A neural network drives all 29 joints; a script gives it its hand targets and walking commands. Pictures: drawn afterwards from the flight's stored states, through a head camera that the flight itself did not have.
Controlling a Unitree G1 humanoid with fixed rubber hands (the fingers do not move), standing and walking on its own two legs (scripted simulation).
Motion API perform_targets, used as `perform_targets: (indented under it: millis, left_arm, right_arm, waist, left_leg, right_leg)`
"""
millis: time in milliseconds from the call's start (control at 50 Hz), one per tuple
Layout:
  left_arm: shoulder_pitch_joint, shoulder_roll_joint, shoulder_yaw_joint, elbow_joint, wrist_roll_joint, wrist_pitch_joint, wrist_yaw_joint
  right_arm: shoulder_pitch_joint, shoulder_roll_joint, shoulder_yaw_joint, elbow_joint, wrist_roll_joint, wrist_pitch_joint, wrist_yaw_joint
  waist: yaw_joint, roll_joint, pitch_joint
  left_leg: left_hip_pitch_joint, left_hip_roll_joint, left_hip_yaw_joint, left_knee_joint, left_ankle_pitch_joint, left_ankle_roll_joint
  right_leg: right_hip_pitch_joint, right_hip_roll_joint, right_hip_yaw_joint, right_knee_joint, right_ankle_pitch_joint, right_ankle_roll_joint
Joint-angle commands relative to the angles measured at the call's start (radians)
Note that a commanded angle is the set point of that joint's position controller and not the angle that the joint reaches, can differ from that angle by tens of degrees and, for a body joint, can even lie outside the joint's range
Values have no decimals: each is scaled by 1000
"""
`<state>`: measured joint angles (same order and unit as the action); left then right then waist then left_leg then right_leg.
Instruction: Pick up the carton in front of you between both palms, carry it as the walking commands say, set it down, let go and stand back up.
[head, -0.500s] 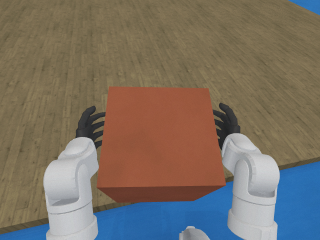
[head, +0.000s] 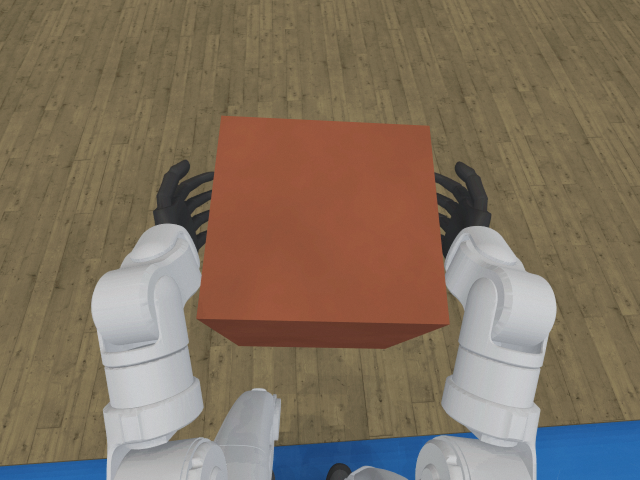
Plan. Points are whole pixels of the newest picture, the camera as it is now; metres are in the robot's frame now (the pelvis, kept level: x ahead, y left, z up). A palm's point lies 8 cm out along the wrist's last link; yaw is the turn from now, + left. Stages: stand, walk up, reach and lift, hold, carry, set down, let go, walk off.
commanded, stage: carry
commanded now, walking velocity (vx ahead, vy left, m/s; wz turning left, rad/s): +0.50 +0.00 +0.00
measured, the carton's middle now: (318, 254) +0.36 +0.03 +0.03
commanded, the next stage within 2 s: none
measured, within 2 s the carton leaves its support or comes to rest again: neither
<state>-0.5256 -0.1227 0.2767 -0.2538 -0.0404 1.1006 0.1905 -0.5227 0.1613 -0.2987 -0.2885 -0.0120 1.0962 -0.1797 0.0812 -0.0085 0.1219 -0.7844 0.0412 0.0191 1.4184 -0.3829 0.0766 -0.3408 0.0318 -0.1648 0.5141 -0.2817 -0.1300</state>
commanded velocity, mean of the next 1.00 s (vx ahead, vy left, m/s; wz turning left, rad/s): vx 0.50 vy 0.00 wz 0.00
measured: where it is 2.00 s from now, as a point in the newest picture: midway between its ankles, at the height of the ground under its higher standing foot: (332, 139)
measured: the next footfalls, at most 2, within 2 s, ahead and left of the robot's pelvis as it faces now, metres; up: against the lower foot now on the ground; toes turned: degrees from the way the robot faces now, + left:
left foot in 0.24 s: +0.41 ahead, +0.08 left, +0.09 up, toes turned +2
right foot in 0.76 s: +0.73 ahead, -0.03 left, +0.09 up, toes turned -6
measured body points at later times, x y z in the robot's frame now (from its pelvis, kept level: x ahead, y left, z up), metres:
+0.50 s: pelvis +0.37 +0.06 +0.08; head +0.42 +0.05 +0.53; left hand +0.75 +0.14 +0.20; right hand +0.70 -0.16 +0.20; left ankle +0.37 +0.08 -0.64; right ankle +0.38 -0.08 -0.53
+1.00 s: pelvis +0.70 +0.02 +0.10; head +0.73 +0.02 +0.55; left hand +1.04 +0.20 +0.20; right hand +1.06 -0.11 +0.20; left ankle +0.71 +0.16 -0.57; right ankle +0.69 -0.03 -0.64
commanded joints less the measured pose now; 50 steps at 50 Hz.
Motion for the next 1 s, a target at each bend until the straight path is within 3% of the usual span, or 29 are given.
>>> perform_targets:
  millis: [0, 60, 100, 140, 160, 180, 200, 220, 240, 260, 280, 360, 420, 480, 560, 620, 660, 680, 700, 720, 740, 760, 780, 800, 820, 840, 880, 920, 980]
  left_arm:
    - [-617, -685, -744, -214, -282, -5, -88]
    - [-589, -601, -707, -136, -249, 17, -82]
    - [-566, -544, -664, -79, -223, 34, -74]
    - [-558, -524, -635, -43, -211, 55, -66]
    - [-579, -534, -624, -48, -205, 60, -60]
    - [-598, -556, -616, -43, -196, 62, -53]
    - [-566, -602, -605, -33, -175, 59, -50]
    - [-514, -572, -565, 12, -128, 63, -49]
    - [-485, -593, -531, 49, -94, 63, -45]
    - [-519, -628, -507, 9, -82, 50, -42]
    - [-551, -640, -498, 2, -64, 48, -41]
    - [-565, -628, -501, 27, -14, 14, -34]
    - [-528, -638, -542, 49, 1, 11, -37]
    - [-588, -627, -565, 17, -18, 31, -32]
    - [-646, -617, -607, 8, -73, 86, -20]
    - [-683, -606, -604, 35, -114, 120, -13]
    - [-696, -606, -586, 68, -126, 132, -11]
    - [-709, -615, -579, 79, -134, 133, -13]
    - [-713, -627, -568, 92, -136, 131, -15]
    - [-694, -646, -554, 113, -138, 127, -16]
    - [-720, -648, -548, 110, -144, 122, -18]
    - [-709, -676, -553, 129, -156, 123, -23]
    - [-750, -720, -574, 91, -183, 115, -34]
    - [-775, -776, -605, 89, -212, 104, -49]
    - [-824, -826, -639, 64, -243, 89, -65]
    - [-826, -848, -661, 65, -259, 79, -79]
    - [-747, -861, -662, 122, -240, 59, -94]
    - [-655, -884, -670, 117, -217, 42, -109]
    - [-513, -934, -694, 82, -188, 21, -133]
  right_arm:
    - [-508, 613, 681, -91, 148, -10, 12]
    - [-524, 543, 681, -62, 145, 14, 11]
    - [-517, 508, 663, -11, 144, 39, 3]
    - [-501, 493, 646, 29, 152, 64, -3]
    - [-498, 523, 647, 40, 160, 66, -1]
    - [-512, 551, 651, 29, 171, 67, 5]
    - [-515, 567, 659, 26, 191, 66, 9]
    - [-481, 592, 653, 69, 192, 65, 11]
    - [-510, 651, 689, 76, 217, 63, 23]
    - [-616, 732, 748, 41, 277, 56, 44]
    - [-685, 770, 772, 33, 323, 50, 64]
    - [-780, 816, 827, -11, 415, 21, 94]
    - [-717, 768, 789, 29, 383, 23, 93]
    - [-703, 717, 739, 49, 357, 46, 92]
    - [-598, 628, 619, 145, 271, 93, 72]
    - [-560, 571, 545, 186, 200, 122, 47]
    - [-560, 547, 519, 195, 167, 132, 34]
    - [-578, 547, 516, 188, 162, 133, 30]
    - [-601, 551, 516, 188, 162, 134, 29]
    - [-652, 562, 522, 178, 161, 135, 29]
    - [-673, 601, 533, 163, 166, 137, 31]
    - [-657, 595, 523, 185, 160, 135, 31]
    - [-684, 633, 524, 162, 160, 123, 26]
    - [-689, 657, 530, 158, 147, 113, 22]
    - [-697, 676, 535, 137, 135, 98, 22]
    - [-677, 684, 537, 139, 117, 85, 21]
    - [-591, 712, 555, 192, 83, 67, 28]
    - [-495, 771, 601, 222, 77, 50, 48]
    - [-390, 866, 679, 183, 102, 25, 81]
  waist:
    - [18, -110, -597]
    - [22, -68, -487]
    - [-11, -90, -427]
    - [-115, -181, -496]
    - [-191, -160, -582]
    - [-287, -68, -661]
    - [-271, 236, -734]
    - [-212, 287, -819]
    - [-172, 189, -808]
    - [-176, 78, -732]
    - [-169, 21, -659]
    - [-154, -28, -587]
    - [-163, 35, -557]
    - [-156, 92, -520]
    - [-168, 157, -468]
    - [-160, 177, -452]
    - [-135, 211, -472]
    - [-96, 204, -507]
    - [-28, 154, -567]
    - [23, 25, -620]
    - [-1, -246, -683]
    - [-9, -181, -717]
    - [-17, -100, -696]
    - [-26, -12, -640]
    - [-39, -2, -598]
    - [-55, -4, -588]
    - [-59, -46, -584]
    - [-49, -67, -562]
    - [-43, -103, -518]
  left_leg:
    - [-410, -1, 103, 225, -116, 19]
    - [-452, 22, 152, 105, -135, 22]
    - [-107, -12, 210, -231, -24, 37]
    - [321, -128, 288, -412, 138, 64]
    - [491, -159, 287, -525, 202, 70]
    - [704, -108, 118, -742, 261, 109]
    - [913, 167, -403, -908, 532, 260]
    - [970, 307, -794, -970, 636, 360]
    - [959, 268, -778, -943, 516, 354]
    - [909, 227, -652, -906, 472, 300]
    - [853, 207, -559, -904, 437, 241]
    - [800, 191, -386, -980, 383, 174]
    - [866, 181, -282, -997, 584, 150]
    - [883, 117, -128, -1012, 781, 101]
    - [904, 88, -33, -1047, 908, 62]
    - [945, 68, 26, -1009, 1128, 36]
    - [949, 72, 37, -904, 1238, 18]
    - [916, 67, 62, -786, 1232, -8]
    - [804, 52, 102, -588, 1099, -45]
    - [524, 25, 76, -366, 753, -83]
    - [192, -118, 52, -104, -65, -102]
    - [81, -138, -25, 84, -123, -64]
    - [40, -75, -86, 73, -92, -31]
    - [51, -22, -87, -48, -26, -20]
    - [64, -6, -70, -121, 24, -28]
    - [101, 1, -62, -181, 42, -29]
    - [122, 5, -17, -277, 66, -36]
    - [81, 7, 19, -414, 92, -56]
    - [93, 10, 76, -659, 190, -80]
  right_leg:
    - [723, -300, 365, -49, 648, -115]
    - [667, -247, 301, -107, 596, -95]
    - [410, -192, 157, -187, 823, -61]
    - [246, -183, 47, -48, 1316, -40]
    - [248, -164, 1, 171, 1420, -16]
    - [178, -131, 34, 503, 1199, 40]
    - [-67, 36, 113, 913, 196, 98]
    - [-221, 126, 234, 1205, -108, 100]
    - [-316, 62, 334, 1258, -78, 46]
    - [-387, 29, 320, 1235, -86, 43]
    - [-421, 16, 290, 1188, -106, 39]
    - [-466, -34, 201, 976, -112, 42]
    - [-506, -55, 149, 793, -68, 58]
    - [-490, -49, 92, 546, 86, 67]
    - [-397, -15, 21, 244, 271, 64]
    - [-281, 46, -63, 66, 316, 49]
    - [-161, 81, -87, -2, 305, 36]
    - [-28, 86, -91, -56, 321, 35]
    - [192, 40, -59, -106, 377, 30]
    - [476, -106, 160, -57, 466, -25]
    - [705, -377, 593, -35, 717, -161]
    - [696, -403, 739, -120, 578, -241]
    - [657, -384, 666, -123, 400, -223]
    - [576, -345, 571, -142, 370, -166]
    - [493, -326, 504, -166, 365, -137]
    - [434, -304, 446, -187, 308, -107]
    - [410, -295, 398, -219, 294, -99]
    - [459, -290, 345, -234, 411, -97]
    - [496, -255, 225, -231, 596, -44]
